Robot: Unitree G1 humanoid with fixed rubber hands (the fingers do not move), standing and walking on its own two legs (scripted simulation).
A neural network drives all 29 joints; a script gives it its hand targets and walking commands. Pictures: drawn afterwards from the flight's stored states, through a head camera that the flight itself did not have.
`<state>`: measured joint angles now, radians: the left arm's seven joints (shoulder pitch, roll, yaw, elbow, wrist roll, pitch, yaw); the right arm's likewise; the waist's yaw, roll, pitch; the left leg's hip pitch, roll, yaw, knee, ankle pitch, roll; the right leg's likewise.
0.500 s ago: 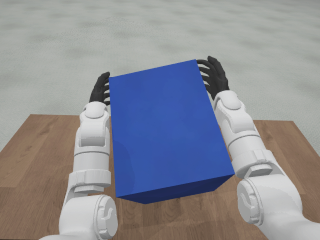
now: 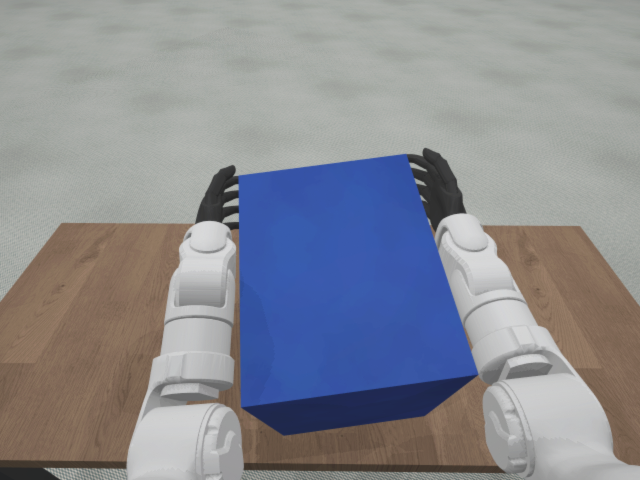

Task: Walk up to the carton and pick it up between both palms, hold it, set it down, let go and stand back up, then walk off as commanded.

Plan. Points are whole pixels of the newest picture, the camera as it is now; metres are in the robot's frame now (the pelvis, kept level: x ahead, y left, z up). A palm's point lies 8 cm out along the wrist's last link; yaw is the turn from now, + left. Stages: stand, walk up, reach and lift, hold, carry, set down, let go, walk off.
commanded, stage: set down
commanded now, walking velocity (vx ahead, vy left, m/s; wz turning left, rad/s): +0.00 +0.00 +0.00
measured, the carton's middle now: (339, 306) +0.32 -0.02 +0.08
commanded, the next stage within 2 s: none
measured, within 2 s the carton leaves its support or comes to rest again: neither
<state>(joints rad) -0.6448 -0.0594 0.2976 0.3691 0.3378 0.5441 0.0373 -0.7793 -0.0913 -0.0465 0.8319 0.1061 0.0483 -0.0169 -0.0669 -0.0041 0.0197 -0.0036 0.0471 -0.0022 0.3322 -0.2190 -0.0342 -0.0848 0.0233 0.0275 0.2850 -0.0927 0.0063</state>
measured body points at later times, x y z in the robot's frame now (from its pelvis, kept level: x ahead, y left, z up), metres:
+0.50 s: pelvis +0.04 +0.00 +0.00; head +0.04 +0.01 +0.45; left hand +0.43 +0.15 +0.12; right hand +0.45 -0.14 +0.12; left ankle -0.01 +0.14 -0.74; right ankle +0.05 -0.12 -0.75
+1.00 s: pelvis +0.04 -0.03 +0.01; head +0.07 -0.05 +0.45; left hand +0.42 +0.13 +0.08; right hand +0.46 -0.16 +0.08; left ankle -0.01 +0.13 -0.74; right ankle +0.05 -0.12 -0.75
